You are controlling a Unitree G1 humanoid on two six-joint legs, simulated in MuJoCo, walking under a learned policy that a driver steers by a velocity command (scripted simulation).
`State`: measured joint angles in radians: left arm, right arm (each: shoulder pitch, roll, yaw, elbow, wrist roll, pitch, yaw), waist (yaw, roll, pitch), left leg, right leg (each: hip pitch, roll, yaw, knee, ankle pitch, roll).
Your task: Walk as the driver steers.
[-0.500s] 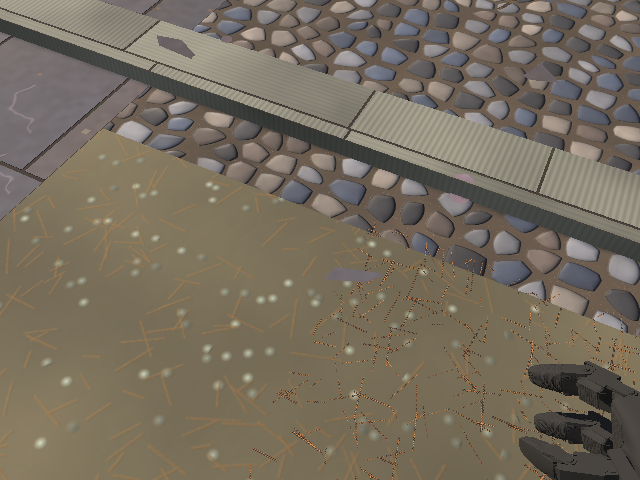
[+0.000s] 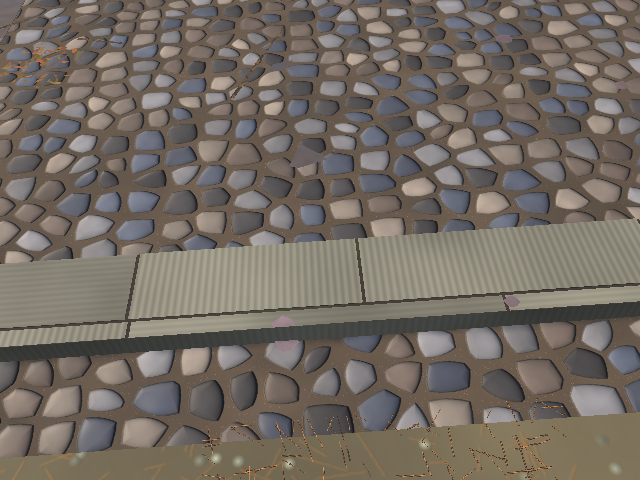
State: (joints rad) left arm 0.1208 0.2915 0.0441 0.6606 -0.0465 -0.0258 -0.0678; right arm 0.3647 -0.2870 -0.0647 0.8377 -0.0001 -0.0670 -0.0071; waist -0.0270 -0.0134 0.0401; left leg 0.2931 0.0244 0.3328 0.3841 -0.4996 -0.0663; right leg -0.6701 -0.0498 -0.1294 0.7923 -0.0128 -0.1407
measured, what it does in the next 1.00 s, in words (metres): walks ahead, turning right: right foot, then left foot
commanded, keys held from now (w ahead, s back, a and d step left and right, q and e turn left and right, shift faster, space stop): w+e+shift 0.46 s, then w+shift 0.04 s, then w+q+shift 0.50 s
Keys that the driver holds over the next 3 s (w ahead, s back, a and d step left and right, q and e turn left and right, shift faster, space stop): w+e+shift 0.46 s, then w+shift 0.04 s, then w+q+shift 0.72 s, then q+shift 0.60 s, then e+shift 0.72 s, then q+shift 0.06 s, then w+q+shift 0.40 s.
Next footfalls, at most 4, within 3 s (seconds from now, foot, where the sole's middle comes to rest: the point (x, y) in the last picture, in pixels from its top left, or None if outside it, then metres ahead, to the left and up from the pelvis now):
0.02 right None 0.22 -0.05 -0.73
0.46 left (326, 407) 0.65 0.04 -0.73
0.86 right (504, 375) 0.71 -0.36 -0.73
1.22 left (418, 218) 1.14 -0.22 -0.67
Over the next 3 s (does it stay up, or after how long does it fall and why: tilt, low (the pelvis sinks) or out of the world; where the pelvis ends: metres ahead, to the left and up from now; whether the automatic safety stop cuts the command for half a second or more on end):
stays up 1.47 -0.27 0.10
